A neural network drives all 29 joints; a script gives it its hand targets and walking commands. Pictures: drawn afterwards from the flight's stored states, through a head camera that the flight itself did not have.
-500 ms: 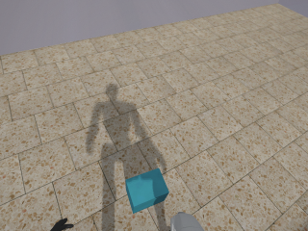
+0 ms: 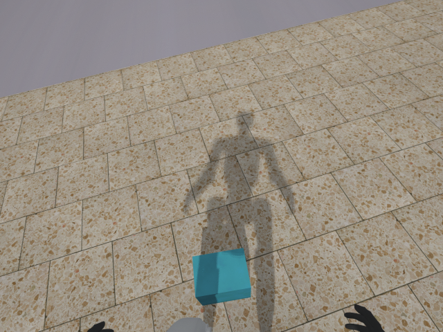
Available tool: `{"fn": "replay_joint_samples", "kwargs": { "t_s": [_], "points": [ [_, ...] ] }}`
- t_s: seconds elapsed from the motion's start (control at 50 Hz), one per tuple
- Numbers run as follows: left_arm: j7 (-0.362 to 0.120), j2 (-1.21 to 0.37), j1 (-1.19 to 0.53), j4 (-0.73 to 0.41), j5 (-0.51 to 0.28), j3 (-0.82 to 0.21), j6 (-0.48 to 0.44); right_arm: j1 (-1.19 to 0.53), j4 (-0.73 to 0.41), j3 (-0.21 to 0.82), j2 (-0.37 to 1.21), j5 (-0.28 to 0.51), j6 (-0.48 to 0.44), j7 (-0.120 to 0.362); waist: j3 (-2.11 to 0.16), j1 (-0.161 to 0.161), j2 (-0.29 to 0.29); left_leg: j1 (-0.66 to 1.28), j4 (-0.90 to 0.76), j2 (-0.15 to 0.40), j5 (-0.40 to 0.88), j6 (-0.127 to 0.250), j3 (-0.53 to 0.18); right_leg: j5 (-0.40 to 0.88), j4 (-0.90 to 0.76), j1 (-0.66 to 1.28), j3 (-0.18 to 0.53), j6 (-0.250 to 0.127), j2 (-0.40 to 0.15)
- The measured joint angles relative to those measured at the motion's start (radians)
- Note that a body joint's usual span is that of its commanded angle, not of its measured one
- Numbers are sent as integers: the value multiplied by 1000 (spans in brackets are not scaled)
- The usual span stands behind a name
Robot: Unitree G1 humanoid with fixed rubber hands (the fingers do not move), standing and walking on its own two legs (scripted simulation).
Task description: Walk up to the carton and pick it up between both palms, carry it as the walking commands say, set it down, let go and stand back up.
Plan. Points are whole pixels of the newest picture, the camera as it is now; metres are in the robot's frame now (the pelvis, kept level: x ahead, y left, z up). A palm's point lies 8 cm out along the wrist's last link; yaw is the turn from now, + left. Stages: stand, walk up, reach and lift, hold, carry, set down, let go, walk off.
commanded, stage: walk up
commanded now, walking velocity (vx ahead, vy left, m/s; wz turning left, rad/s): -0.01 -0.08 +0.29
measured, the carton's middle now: (222, 277) +0.37 +0.06 -0.68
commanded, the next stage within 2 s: stand in 1.56 s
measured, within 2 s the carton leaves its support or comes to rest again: neither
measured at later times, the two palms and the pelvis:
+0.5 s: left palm out of the picture -0.03 +0.35 -0.14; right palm out of the picture +0.10 -0.18 -0.10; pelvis -0.03 +0.07 +0.00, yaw +7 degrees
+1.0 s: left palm out of the picture +0.07 +0.31 -0.14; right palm out of the picture -0.03 -0.18 -0.12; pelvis +0.00 +0.06 +0.00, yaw +5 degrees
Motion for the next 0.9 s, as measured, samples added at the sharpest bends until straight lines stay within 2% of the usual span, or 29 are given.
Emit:
{"fn": "replay_joint_samples", "kwargs": {
  "t_s": [0.12, 0.2, 0.28, 0.32, 0.38, 0.4, 0.44, 0.46, 0.54, 0.6, 0.68, 0.76, 0.9],
  "points": [
    [-4, 14, -42, -1, 11, 12, -7, 11, 5, 6, 10, -1, 29, 7, -16, -7, -46, 61, -120, 9, -71, 20, 16, -34, 44, -20, -67, -15, -4],
    [-6, 42, -43, 22, 17, 25, -25, -21, 5, 3, 13, 10, 25, 14, 33, 19, -72, 59, -175, 32, -117, 30, 13, -17, 39, -16, -83, -7, -36],
    [-26, 54, 1, 75, 22, 33, -5, -56, -6, 22, 32, 17, 4, 19, 43, 34, -75, 121, -387, 78, -15, 31, 34, -5, 50, -21, -80, 12, -47],
    [-39, 59, 15, 89, 24, 40, 4, -59, -4, 26, 39, 13, 13, 15, 35, 31, -73, 166, -486, 86, 68, 34, 71, -12, 75, -30, -85, 28, -57],
    [-46, 86, 8, 104, 16, 57, 16, -51, -1, 38, 57, 1, 22, 23, 38, 32, -111, 197, -538, 57, 76, 78, 105, -22, 109, -40, -77, 60, -97],
    [-47, 91, 8, 104, 19, 60, 25, -42, 0, 45, 63, -1, 19, 25, 34, 37, -122, 201, -547, 50, 80, 90, 112, -68, 121, -46, -59, 74, -97],
    [-45, 89, 13, 112, 22, 58, 46, -13, 10, 56, 64, -12, -2, 19, 7, 20, -109, 204, -571, 64, 95, 104, 100, -197, 216, -71, 2, 97, -49],
    [-47, 87, 11, 121, 20, 58, 54, 2, 20, 62, 63, -19, -18, 11, -2, 11, -100, 216, -594, 74, 107, 106, 92, -220, 261, -76, 33, 103, -23],
    [-61, 60, 3, 149, 19, 49, 53, 49, 60, 79, 72, -8, -56, -21, -27, 17, -107, 278, -709, 70, 162, 123, 107, -173, 321, -63, 137, 89, 9],
    [-60, 33, -3, 178, 21, 40, 58, 64, 72, 83, 84, -5, -72, -28, -35, 17, -115, 299, -731, 51, 168, 138, 119, -153, 302, -13, 185, 78, 20],
    [-45, 12, 6, 211, 19, 35, 63, 71, 75, 87, 102, -6, -79, -34, -51, 6, -128, 293, -716, 29, 152, 151, 140, -183, 245, 47, 187, 79, 33],
    [-40, 8, 24, 222, 21, 39, 58, 101, 82, 76, 91, -4, -81, -41, -73, -33, -95, 290, -709, 41, 136, 152, 142, -231, 285, 49, 164, 98, 61],
    [-42, 6, -56, 218, 14, 50, 31, 215, 137, 64, 75, -5, -113, -47, -30, -66, -73, 331, -764, 52, 155, 133, 133, -176, 241, 1, 171, 98, 59]
  ]
}}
